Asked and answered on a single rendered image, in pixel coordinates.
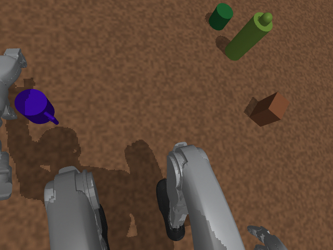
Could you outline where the left robot arm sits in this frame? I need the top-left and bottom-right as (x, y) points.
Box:
(0, 81), (12, 201)

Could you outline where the right robot hand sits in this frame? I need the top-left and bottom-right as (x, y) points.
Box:
(247, 226), (288, 250)

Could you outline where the left robot hand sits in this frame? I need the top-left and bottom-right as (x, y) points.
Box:
(0, 48), (27, 120)

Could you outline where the left robot foot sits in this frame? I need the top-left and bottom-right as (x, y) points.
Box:
(98, 204), (110, 250)

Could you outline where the right robot foot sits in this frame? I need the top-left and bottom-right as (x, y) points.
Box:
(156, 179), (185, 241)

